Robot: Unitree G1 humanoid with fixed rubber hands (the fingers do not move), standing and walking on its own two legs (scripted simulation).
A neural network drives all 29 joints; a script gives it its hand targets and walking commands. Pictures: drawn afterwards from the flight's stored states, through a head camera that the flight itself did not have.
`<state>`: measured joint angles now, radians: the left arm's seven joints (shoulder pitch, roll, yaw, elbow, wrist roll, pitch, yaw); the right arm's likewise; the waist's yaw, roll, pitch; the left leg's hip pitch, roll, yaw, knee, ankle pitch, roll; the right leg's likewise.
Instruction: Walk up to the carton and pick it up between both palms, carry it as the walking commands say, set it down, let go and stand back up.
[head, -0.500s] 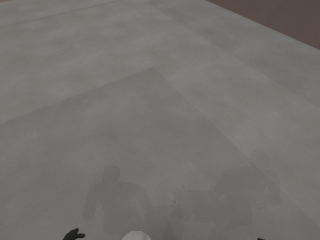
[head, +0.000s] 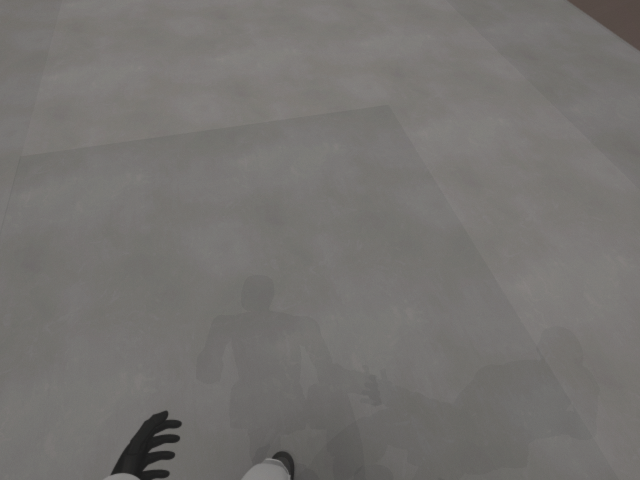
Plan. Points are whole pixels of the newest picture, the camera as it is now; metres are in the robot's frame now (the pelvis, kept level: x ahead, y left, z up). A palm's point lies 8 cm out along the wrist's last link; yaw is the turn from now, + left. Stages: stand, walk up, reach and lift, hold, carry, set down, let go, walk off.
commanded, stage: walk up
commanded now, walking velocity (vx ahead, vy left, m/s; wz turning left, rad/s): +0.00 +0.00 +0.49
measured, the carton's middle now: out of the picture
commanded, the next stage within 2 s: none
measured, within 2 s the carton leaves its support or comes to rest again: neither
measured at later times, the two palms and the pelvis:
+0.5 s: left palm out of the picture +0.00 +0.24 -0.12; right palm out of the picture +0.14 -0.26 -0.11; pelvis -0.03 -0.04 -0.01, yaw +15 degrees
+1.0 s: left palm out of the picture -0.14 +0.19 -0.10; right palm out of the picture +0.15 -0.24 -0.10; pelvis -0.05 -0.07 +0.00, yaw +29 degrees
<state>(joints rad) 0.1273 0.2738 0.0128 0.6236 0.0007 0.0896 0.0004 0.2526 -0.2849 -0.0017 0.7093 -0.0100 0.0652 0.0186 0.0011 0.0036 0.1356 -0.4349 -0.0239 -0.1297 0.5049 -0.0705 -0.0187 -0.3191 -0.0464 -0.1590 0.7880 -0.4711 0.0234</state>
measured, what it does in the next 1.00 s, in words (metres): steps on the spot, turning left: right foot, then left foot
